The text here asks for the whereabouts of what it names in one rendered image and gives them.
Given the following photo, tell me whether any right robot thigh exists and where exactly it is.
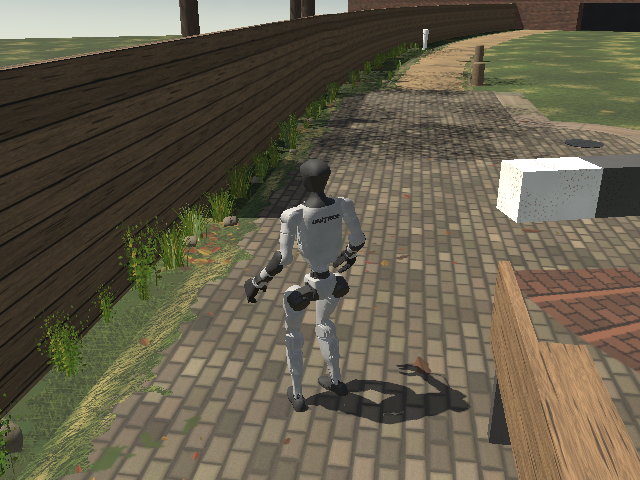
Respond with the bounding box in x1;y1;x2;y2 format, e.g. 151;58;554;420
315;273;350;339

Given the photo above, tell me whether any left robot forearm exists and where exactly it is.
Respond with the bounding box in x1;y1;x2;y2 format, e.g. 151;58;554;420
252;251;283;288

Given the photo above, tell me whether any robot left hand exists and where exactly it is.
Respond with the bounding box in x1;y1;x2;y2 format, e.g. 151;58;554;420
244;278;267;303

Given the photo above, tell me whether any right robot forearm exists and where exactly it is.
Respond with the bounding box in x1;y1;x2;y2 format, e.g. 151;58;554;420
345;233;366;259

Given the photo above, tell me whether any robot left upper arm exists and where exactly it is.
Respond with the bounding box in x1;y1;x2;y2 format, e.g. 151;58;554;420
277;206;303;266

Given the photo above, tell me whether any robot left foot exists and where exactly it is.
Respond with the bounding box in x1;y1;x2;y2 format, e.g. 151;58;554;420
287;386;306;412

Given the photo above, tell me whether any robot right upper arm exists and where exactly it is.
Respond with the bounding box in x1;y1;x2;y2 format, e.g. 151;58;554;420
334;197;365;247

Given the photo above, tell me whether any robot right hand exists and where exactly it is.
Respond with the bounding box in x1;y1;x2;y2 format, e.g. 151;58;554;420
333;250;357;273

